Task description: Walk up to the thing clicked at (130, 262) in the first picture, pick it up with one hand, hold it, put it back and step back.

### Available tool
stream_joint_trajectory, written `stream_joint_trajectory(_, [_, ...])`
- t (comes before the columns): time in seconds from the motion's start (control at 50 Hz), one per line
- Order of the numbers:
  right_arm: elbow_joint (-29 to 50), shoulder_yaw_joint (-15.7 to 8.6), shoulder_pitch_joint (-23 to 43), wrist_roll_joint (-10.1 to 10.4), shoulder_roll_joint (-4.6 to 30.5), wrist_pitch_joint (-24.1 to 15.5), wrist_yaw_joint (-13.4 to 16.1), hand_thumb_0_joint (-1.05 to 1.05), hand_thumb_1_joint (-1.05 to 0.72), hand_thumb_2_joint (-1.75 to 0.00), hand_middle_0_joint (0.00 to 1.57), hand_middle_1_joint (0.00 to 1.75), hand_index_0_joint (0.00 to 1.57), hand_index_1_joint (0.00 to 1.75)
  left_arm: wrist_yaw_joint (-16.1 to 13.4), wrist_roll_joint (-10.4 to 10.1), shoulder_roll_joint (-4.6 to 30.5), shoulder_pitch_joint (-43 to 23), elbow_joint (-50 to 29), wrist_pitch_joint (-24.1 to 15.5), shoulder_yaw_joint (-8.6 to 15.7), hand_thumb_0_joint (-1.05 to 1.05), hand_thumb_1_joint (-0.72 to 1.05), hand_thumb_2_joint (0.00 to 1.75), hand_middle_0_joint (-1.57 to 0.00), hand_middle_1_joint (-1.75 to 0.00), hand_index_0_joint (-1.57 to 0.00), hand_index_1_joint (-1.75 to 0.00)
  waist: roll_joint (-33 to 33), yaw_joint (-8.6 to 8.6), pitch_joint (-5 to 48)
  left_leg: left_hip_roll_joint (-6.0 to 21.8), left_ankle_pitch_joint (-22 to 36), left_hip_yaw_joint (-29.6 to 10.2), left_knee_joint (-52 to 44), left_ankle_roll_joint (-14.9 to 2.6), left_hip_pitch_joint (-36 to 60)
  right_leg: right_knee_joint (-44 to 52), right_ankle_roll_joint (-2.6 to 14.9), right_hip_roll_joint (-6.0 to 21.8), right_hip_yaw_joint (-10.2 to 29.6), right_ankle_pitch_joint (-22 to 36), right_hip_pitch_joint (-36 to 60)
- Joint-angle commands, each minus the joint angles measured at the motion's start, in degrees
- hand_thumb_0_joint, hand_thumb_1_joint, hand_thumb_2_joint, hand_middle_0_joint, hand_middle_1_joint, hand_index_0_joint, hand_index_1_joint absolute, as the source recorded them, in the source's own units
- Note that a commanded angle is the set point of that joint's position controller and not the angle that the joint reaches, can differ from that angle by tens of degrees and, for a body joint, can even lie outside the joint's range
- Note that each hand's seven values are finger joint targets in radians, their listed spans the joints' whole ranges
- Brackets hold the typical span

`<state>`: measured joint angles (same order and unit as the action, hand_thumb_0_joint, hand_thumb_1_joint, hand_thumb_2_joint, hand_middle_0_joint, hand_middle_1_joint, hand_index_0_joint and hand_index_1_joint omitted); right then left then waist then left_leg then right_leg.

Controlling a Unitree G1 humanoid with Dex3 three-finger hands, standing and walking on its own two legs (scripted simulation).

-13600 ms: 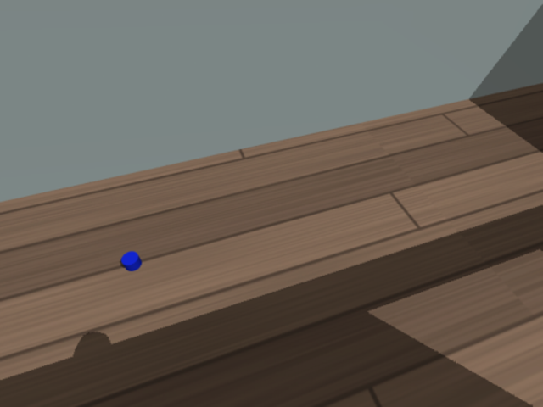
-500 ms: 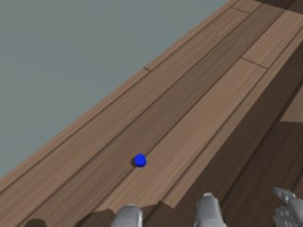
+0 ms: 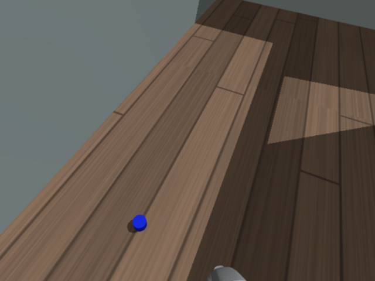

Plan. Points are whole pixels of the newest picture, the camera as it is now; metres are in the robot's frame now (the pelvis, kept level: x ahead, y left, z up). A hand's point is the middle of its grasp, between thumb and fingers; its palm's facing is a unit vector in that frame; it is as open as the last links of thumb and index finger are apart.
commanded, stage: walk up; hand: left
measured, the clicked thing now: (139, 223) +0.51 +0.18 -0.74
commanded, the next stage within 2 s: none
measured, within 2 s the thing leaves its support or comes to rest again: neither
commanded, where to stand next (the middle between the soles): +0.10 -0.03 m, yaw -4 degrees
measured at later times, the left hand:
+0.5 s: hand out of the picture +0.14 +0.18 -0.12, palm faces -0.15 -0.87 -0.46, open 7.3 cm
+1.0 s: hand (118, 275) +0.18 +0.16 -0.15, palm faces -0.13 -0.93 -0.35, open 7.3 cm
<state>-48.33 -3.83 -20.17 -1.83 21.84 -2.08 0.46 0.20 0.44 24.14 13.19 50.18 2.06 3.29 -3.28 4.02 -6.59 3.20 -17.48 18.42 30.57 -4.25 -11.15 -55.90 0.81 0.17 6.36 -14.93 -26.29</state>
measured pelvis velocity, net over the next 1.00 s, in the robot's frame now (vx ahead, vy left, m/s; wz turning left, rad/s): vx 0.05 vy -0.08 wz -0.12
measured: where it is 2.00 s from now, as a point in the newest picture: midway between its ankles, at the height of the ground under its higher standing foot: outside the picture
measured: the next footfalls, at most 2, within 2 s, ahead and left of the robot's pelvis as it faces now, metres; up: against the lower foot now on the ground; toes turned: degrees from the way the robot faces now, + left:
right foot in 0.28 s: +0.06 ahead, -0.16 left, +0.00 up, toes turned -7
left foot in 0.72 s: +0.14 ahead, +0.05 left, +0.00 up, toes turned -6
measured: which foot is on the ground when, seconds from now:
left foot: down 0.00-0.32, up 0.34-0.70, down 0.72-1.00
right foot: up 0.00-0.26, down 0.28-1.00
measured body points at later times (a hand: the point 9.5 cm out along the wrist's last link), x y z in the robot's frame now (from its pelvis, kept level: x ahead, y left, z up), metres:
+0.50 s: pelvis +0.03 -0.08 +0.00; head +0.05 -0.12 +0.45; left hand +0.15 +0.23 -0.09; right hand +0.05 -0.39 -0.15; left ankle +0.07 +0.10 -0.69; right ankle +0.02 -0.15 -0.73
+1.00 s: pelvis +0.05 -0.08 +0.00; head +0.09 -0.09 +0.45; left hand +0.19 +0.20 -0.13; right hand +0.13 -0.39 -0.13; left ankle +0.10 +0.05 -0.73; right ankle +0.02 -0.15 -0.73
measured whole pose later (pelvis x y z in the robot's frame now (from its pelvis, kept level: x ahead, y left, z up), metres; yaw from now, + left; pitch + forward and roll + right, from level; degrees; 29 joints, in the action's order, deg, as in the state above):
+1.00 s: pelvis +0.05 -0.08 +0.00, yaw -7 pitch -2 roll +0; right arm -59.1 -0.5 -2.9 0.0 21.1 -0.2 -0.1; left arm -0.6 0.4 18.8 3.9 61.2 -1.2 0.6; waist 0.7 -0.1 -6.3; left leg 1.2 -13.4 0.0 29.7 1.2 -14.2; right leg -29.9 3.4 -3.1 -0.9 -18.8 -9.0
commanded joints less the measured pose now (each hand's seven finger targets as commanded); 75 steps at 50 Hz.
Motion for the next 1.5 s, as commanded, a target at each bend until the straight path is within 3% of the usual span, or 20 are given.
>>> stream_joint_trajectory(0.0, [4.37, -4.17, 0.30, 0.16, 13.93, -0.94, 0.48, 0.00, -0.90, -0.90, 0.20, 0.30, 0.20, 0.30, -0.54, -0.15, 10.23, 2.18, -2.72, -1.07, 2.57, 0.00, 0.90, 0.90, -0.20, -0.30, -0.20, -0.30, 12.79, -0.90, 2.63, 13.92, 4.61, -15.77, -16.50, 7.92, 8.26, 3.15, -0.22, 0.56, -3.40, -0.87, -6.41])
stream_joint_trajectory(0.18, [3.45, -4.47, 1.61, 0.38, 15.65, -0.14, -0.45, 0.00, -0.90, -0.90, 0.20, 0.30, 0.20, 0.30, 0.23, 1.41, 9.11, -1.46, -3.31, -1.91, 2.20, 0.00, 0.90, 0.90, -0.20, -0.30, -0.20, -0.30, 10.70, -0.56, 2.15, 19.70, -4.58, -14.46, -14.57, -0.02, 6.91, 14.37, 1.28, 3.51, -8.43, -8.46, -0.39])
stream_joint_trajectory(0.24, [4.24, -3.51, 5.73, 0.55, 14.61, 0.40, -0.98, 0.00, -0.90, -0.90, 0.20, 0.30, 0.20, 0.30, -0.08, 1.52, 8.76, 2.04, -1.60, -3.40, 2.53, 0.00, 0.90, 0.90, -0.20, -0.30, -0.20, -0.30, 6.65, -4.00, 4.57, 17.97, -0.27, -9.55, -5.58, -2.18, 1.04, 25.41, 2.74, 2.27, -8.86, -3.02, 10.93])
stream_joint_trajectory(0.26, [4.43, -2.63, 6.18, 0.79, 12.47, 0.65, -1.11, 0.00, -0.90, -0.90, 0.20, 0.30, 0.20, 0.30, -0.52, 1.69, 10.42, 4.12, -0.21, -4.07, 3.35, 0.00, 0.90, 0.90, -0.20, -0.30, -0.20, -0.30, 2.31, -5.66, 6.21, 15.11, 1.55, -8.27, 1.43, -0.25, -5.17, 27.90, 4.02, 1.51, -4.71, -2.27, 18.95])
stream_joint_trajectory(0.3, [4.90, -0.47, 6.10, 0.96, 7.41, 1.44, -1.43, 0.00, -0.90, -0.90, 0.20, 0.30, 0.20, 0.30, -1.75, 1.30, 16.01, 5.06, -0.78, -4.89, 4.62, 0.00, 0.90, 0.90, -0.20, -0.30, -0.20, -0.30, -11.12, -6.88, 3.62, 2.05, -14.14, -8.39, 19.13, 6.35, -23.11, 40.85, 11.77, 16.39, 25.63, -10.63, 23.58])
stream_joint_trajectory(0.32, [5.06, -1.88, 8.81, 0.79, 11.67, 1.77, -0.89, 0.00, -0.90, -0.90, 0.20, 0.30, 0.20, 0.30, -1.87, 1.47, 17.59, 4.82, -1.13, -4.50, 4.54, 0.00, 0.90, 0.90, -0.20, -0.30, -0.20, -0.30, -8.48, -7.91, 1.25, 3.24, -17.35, -15.63, 23.33, 6.07, -20.55, 41.58, 15.82, 19.64, 29.54, -13.55, 16.62])
stream_joint_trajectory(0.4, [-1.12, -1.27, 3.45, 1.98, 11.04, 1.99, -0.89, 0.00, -0.90, -0.90, 0.20, 0.30, 0.20, 0.30, -2.54, 0.24, 11.90, -2.28, -1.96, -5.47, 3.06, 0.00, 0.90, 0.90, -0.20, -0.30, -0.20, -0.30, -2.60, -3.50, 3.69, 2.27, -8.49, -21.14, 22.25, 4.46, -18.63, 37.16, 8.15, 11.85, 9.74, 9.49, 21.39])
stream_joint_trajectory(0.44, [-1.87, -0.51, 4.57, 2.07, 10.34, 2.00, -0.52, 0.00, -0.90, -0.90, 0.20, 0.30, 0.20, 0.30, -2.51, 0.23, 10.17, -0.30, -0.65, -5.85, 2.49, 0.00, 0.90, 0.90, -0.20, -0.30, -0.20, -0.30, -2.63, -4.46, 5.39, -0.26, -5.71, -22.55, 19.72, 4.29, -15.00, 34.26, 4.71, 9.16, 4.84, 25.88, 21.04])
stream_joint_trajectory(0.54, [-4.05, -0.11, 5.29, 2.62, 9.47, 1.77, 0.97, 0.00, -0.90, -0.90, 0.20, 0.30, 0.20, 0.30, -2.58, 0.68, 9.43, -2.04, -0.42, -5.07, 2.72, 0.00, 0.90, 0.90, -0.20, -0.30, -0.20, -0.30, -5.53, -4.81, 6.57, -1.66, -0.37, -22.26, 14.43, 4.83, -10.58, 31.53, 3.75, 10.00, -0.09, 42.10, 20.37])
stream_joint_trajectory(0.66, [-4.66, -0.42, 8.41, 1.44, 9.52, 1.06, 0.81, 0.00, -0.90, -0.90, 0.20, 0.30, 0.20, 0.30, -2.59, -0.23, 10.40, -5.92, -0.10, -4.00, 2.67, 0.00, 0.90, 0.90, -0.20, -0.30, -0.20, -0.30, -3.20, -4.31, 7.10, -0.52, 3.13, -18.46, 4.11, 2.57, -3.50, 25.67, 5.50, 12.86, 0.80, 38.39, 16.60])
stream_joint_trajectory(0.7, [-5.98, -0.84, 6.88, 0.98, 10.63, 0.50, 0.66, 0.00, -0.90, -0.90, 0.20, 0.30, 0.20, 0.30, -2.59, -0.87, 9.92, -7.17, 0.29, -4.06, 2.30, 0.00, 0.90, 0.90, -0.20, -0.30, -0.20, -0.30, 1.86, -2.85, 9.34, 1.60, 19.68, -22.12, -4.10, 0.71, 3.18, 20.77, 2.82, 11.17, 0.03, 33.58, 14.62])
stream_joint_trajectory(0.74, [-5.27, -1.48, 9.51, 1.03, 14.44, -0.08, 0.57, 0.00, -0.90, -0.90, 0.20, 0.30, 0.20, 0.30, -2.77, -1.98, 7.24, -4.89, 0.83, -4.18, 1.62, 0.00, 0.90, 0.90, -0.20, -0.30, -0.20, -0.30, 11.38, -4.68, 13.68, 12.09, 34.46, -34.97, -4.85, -7.06, 8.23, 12.01, -2.11, 2.66, -3.92, 16.73, 10.19])
stream_joint_trajectory(0.76, [-4.87, -1.05, 12.96, 1.35, 14.13, 0.00, 0.41, 0.00, -0.90, -0.90, 0.20, 0.30, 0.20, 0.30, -2.86, -1.62, 6.88, -5.24, 3.06, -3.83, 1.43, 0.00, 0.90, 0.90, -0.20, -0.30, -0.20, -0.30, 12.92, -5.19, 12.69, 14.57, 33.68, -37.67, -3.51, -10.55, 4.15, 14.71, -1.76, 1.66, -3.34, 5.62, 12.68])
stream_joint_trajectory(0.8, [-4.81, -0.02, 16.29, 1.65, 11.50, 0.68, 0.06, 0.00, -0.90, -0.90, 0.20, 0.30, 0.20, 0.30, -2.57, -0.78, 7.51, -6.39, 4.63, -4.25, 1.13, 0.00, 0.90, 0.90, -0.20, -0.30, -0.20, -0.30, 13.41, -6.09, 11.95, 11.52, 29.04, -32.07, -3.27, -6.86, -1.77, 23.27, 0.03, 2.28, -1.04, -0.66, 18.14])
stream_joint_trajectory(0.84, [-4.97, 0.64, 18.32, 1.81, 10.56, 0.83, -0.12, 0.00, -0.90, -0.90, 0.20, 0.30, 0.20, 0.30, -1.86, -0.29, 8.76, -5.95, 5.51, -4.48, 1.05, 0.00, 0.90, 0.90, -0.20, -0.30, -0.20, -0.30, 12.61, -6.50, 11.40, 6.18, 19.44, -26.59, -2.50, -0.51, -1.18, 29.06, 1.84, 4.94, 1.47, 5.31, 18.59])
stream_joint_trajectory(0.88, [-5.95, 1.13, 18.38, 2.10, 9.97, 0.64, -0.06, 0.00, -0.90, -0.90, 0.20, 0.30, 0.20, 0.30, -2.10, 0.07, 9.72, -7.37, 6.65, -4.92, 0.79, 0.00, 0.90, 0.90, -0.20, -0.30, -0.20, -0.30, 10.36, -5.32, 11.27, 3.79, 21.46, -24.62, -0.46, 1.99, -2.23, 31.62, 3.14, 8.22, 4.73, 17.00, 21.90])
stream_joint_trajectory(0.92, [-7.63, 1.15, 17.16, 2.13, 9.71, 0.88, -0.04, 0.00, -0.90, -0.90, 0.20, 0.30, 0.20, 0.30, -2.09, -0.05, 10.58, -11.16, 7.48, -5.12, 0.85, 0.00, 0.90, 0.90, -0.20, -0.30, -0.20, -0.30, 6.86, -3.64, 10.77, 2.67, 18.08, -23.84, -2.27, 1.82, 0.97, 31.18, 4.19, 9.84, 5.95, 21.09, 18.80])
stream_joint_trajectory(1.02, [-9.84, 1.58, 19.64, 2.39, 9.56, 0.74, -0.27, 0.00, -0.90, -0.90, 0.20, 0.30, 0.20, 0.30, -1.65, -0.55, 8.12, -12.23, 9.63, -4.93, 0.29, 0.00, 0.90, 0.90, -0.20, -0.30, -0.20, -0.30, 0.62, -4.00, 11.21, 4.29, 22.81, -23.70, -6.17, 1.52, 6.58, 35.70, -0.06, 6.83, 1.45, 22.46, 19.65])
stream_joint_trajectory(1.24, [-12.47, 1.86, 20.93, 1.49, 9.51, 0.52, -0.41, 0.00, -0.90, -0.90, 0.20, 0.30, 0.20, 0.30, -0.82, -0.06, 7.57, -14.15, 11.39, -4.61, 0.36, 0.00, 0.90, 0.90, -0.20, -0.30, -0.20, -0.30, 1.17, -3.78, 6.50, 3.72, 11.48, -23.71, -13.29, 2.83, 6.12, 43.79, 0.24, 6.84, 2.07, 7.62, 18.72])
stream_joint_trajectory(1.48, [-13.31, 1.26, 19.06, 1.09, 9.34, -0.03, -0.33, 0.00, -0.90, -0.90, 0.20, 0.30, 0.20, 0.30, -0.69, 0.14, 7.65, -12.26, 11.57, -4.44, 0.67, 0.00, 0.90, 0.90, -0.20, -0.30, -0.20, -0.30, 5.03, -3.97, 10.14, 4.81, 14.90, -24.29, -14.66, 2.60, 6.70, 42.18, 0.49, 6.44, 0.83, 9.25, 22.31])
